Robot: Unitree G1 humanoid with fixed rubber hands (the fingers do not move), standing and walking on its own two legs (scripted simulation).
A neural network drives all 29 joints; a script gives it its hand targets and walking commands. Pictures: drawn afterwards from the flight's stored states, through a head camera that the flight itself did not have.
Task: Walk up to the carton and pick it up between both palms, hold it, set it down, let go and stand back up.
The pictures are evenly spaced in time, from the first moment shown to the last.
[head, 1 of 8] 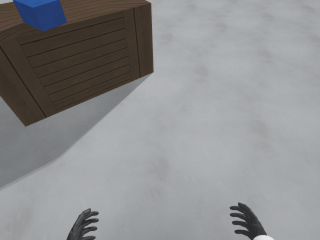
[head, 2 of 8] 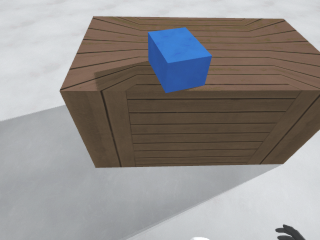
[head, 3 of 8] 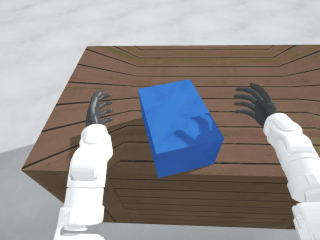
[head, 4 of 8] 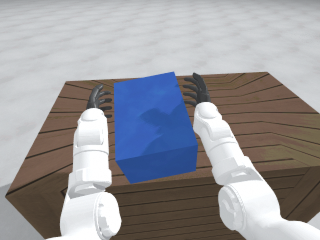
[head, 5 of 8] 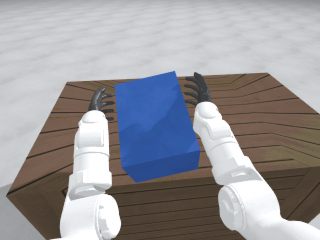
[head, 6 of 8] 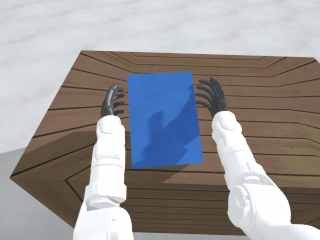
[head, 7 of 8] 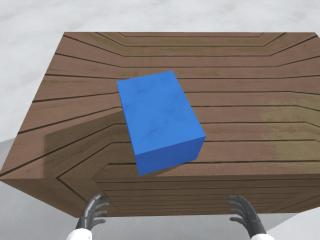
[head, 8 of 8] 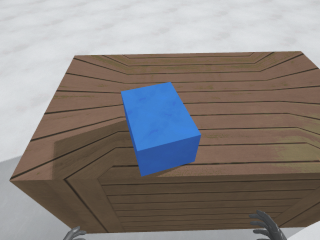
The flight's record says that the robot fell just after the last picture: no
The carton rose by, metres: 0.14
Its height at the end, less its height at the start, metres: +0.00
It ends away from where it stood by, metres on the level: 0.03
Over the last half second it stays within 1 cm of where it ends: yes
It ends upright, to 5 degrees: yes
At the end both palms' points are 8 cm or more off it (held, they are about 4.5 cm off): yes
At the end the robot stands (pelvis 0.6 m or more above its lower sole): yes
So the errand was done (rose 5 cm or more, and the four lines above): yes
